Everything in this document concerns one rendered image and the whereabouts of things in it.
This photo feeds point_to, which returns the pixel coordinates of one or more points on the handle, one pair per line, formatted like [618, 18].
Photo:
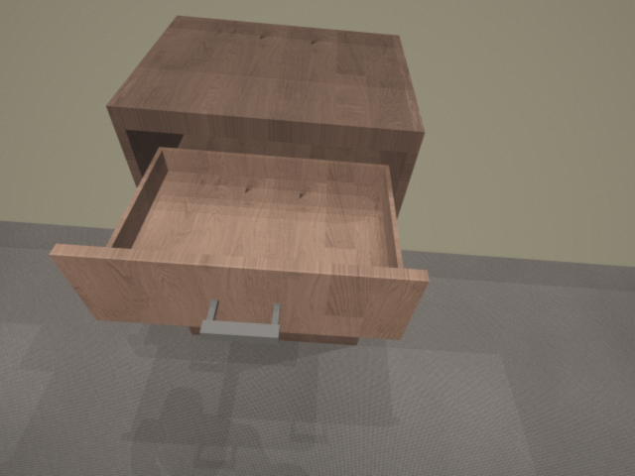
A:
[212, 329]

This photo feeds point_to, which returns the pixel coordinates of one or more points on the drawer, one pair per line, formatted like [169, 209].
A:
[319, 237]

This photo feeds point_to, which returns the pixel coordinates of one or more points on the cabinet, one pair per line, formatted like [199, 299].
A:
[272, 90]

